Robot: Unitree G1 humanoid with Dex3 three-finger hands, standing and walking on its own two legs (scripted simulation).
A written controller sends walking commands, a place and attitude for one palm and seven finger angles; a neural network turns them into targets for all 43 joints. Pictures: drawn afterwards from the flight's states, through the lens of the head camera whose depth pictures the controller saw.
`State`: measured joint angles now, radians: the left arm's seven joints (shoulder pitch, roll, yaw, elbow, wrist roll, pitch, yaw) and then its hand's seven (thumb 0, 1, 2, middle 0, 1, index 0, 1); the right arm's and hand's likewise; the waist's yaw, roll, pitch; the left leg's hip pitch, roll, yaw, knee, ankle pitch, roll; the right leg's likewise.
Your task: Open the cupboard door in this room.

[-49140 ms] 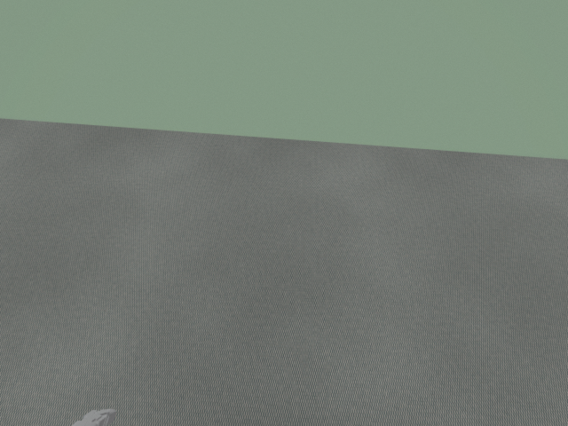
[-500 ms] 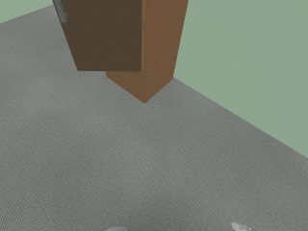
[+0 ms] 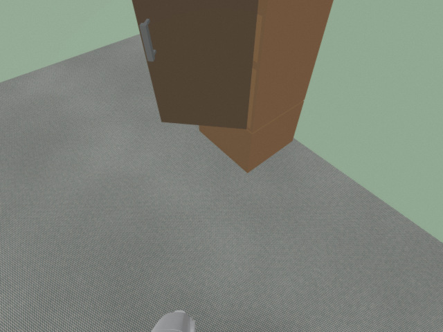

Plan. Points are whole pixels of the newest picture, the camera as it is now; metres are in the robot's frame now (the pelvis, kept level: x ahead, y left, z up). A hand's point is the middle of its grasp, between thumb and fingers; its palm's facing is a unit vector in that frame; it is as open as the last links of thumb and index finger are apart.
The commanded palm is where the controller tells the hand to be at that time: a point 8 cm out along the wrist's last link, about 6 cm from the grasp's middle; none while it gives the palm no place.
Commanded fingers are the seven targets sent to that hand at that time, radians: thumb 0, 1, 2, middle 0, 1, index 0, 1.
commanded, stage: take the last steps up to it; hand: left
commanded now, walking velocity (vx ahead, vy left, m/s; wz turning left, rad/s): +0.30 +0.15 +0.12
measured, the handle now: (149, 40) +1.02 +0.33 +0.00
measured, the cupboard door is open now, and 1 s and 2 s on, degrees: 43 43 43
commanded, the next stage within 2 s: come to a stop and stand still in 1.06 s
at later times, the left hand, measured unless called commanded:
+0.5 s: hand (115, 273) +0.25 +0.27 -0.16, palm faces +0.03 -0.98 -0.20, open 7.4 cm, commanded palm none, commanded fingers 0.00 0.90 0.90 -0.20 -0.30 -0.20 -0.30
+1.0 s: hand (114, 259) +0.29 +0.29 -0.18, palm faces +0.12 -0.98 -0.18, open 7.3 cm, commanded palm none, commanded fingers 0.00 0.90 0.90 -0.20 -0.30 -0.20 -0.30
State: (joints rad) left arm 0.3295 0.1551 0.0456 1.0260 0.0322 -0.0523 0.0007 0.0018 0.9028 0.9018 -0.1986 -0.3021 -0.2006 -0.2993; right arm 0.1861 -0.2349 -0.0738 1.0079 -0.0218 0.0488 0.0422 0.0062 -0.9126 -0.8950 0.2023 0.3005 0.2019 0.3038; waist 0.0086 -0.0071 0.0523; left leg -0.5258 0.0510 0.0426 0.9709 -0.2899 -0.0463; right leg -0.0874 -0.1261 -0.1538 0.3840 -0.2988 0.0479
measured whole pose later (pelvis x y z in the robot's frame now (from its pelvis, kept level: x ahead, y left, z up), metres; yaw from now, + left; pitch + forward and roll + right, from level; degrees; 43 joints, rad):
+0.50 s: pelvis +0.15 +0.08 +0.00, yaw +1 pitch +0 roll +2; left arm 0.14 0.18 0.06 0.99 0.03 0.00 -0.02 0.00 0.91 0.90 -0.19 -0.30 -0.19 -0.30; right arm 0.34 -0.17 -0.04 1.08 -0.03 -0.05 -0.01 0.00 -0.93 -0.89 0.21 0.30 0.21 0.30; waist -0.01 -0.02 0.04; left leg -0.09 -0.05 0.16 0.33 -0.24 0.06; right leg -0.51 -0.11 -0.09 0.81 -0.25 0.00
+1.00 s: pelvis +0.34 +0.11 -0.01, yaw +2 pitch +0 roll -1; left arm 0.36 0.17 0.06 1.12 0.03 -0.05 0.00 -0.01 0.92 0.90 -0.20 -0.30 -0.20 -0.30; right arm 0.17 -0.18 -0.06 1.03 -0.02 -0.03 0.03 0.00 -0.91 -0.90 0.20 0.30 0.20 0.30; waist 0.04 -0.01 0.04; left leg -0.43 0.07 0.09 0.58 -0.20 -0.02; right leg -0.06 -0.07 -0.15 0.39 -0.32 0.04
